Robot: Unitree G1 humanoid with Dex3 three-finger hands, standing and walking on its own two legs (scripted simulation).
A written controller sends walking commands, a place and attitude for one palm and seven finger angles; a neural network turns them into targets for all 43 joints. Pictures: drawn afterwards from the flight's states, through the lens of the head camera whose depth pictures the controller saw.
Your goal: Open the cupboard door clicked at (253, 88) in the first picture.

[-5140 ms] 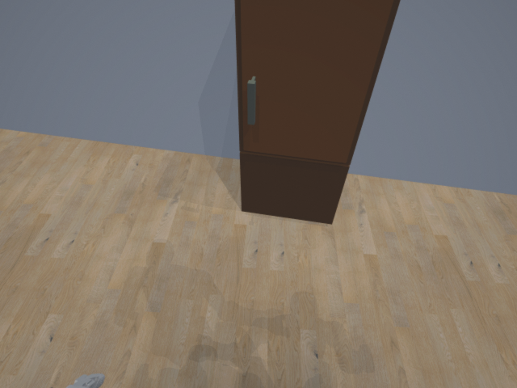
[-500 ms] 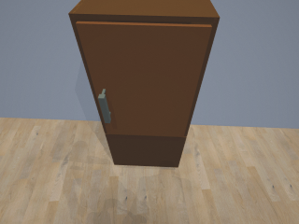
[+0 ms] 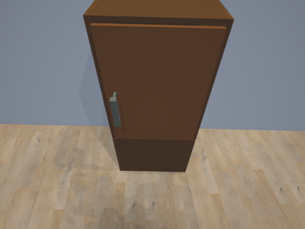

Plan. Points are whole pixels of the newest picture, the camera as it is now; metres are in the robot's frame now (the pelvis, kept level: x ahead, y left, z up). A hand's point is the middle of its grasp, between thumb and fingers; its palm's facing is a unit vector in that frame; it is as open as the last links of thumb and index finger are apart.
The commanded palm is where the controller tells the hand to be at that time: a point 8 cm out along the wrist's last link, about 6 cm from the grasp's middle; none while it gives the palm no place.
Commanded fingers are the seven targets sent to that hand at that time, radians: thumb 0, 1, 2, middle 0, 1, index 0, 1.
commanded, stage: look again from close up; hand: left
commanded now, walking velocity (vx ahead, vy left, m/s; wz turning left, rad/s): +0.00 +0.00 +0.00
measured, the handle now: (116, 109) +0.60 +0.20 -0.10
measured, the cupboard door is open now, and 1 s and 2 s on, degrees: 0 0 0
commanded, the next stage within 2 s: shuffle to correct the standing spot in 0.10 s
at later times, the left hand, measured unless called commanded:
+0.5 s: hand out of the picture +0.01 +0.14 -0.18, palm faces +0.04 -0.98 -0.18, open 7.4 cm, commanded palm none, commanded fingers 0.00 0.90 0.90 -0.20 -0.30 -0.20 -0.30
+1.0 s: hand out of the picture +0.12 +0.15 -0.17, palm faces +0.03 -0.97 -0.26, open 7.4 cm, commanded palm none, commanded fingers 0.00 0.90 0.90 -0.20 -0.30 -0.20 -0.30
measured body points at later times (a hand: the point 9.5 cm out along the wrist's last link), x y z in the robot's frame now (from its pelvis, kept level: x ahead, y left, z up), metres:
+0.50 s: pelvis +0.04 -0.02 -0.01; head +0.05 -0.02 +0.44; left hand +0.00 +0.20 -0.16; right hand +0.02 -0.24 -0.17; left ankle +0.01 +0.09 -0.73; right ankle -0.03 -0.13 -0.74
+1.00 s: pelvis +0.08 -0.04 -0.01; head +0.12 -0.05 +0.44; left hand +0.12 +0.20 -0.15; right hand +0.18 -0.26 -0.17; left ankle +0.09 +0.08 -0.73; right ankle +0.07 -0.15 -0.74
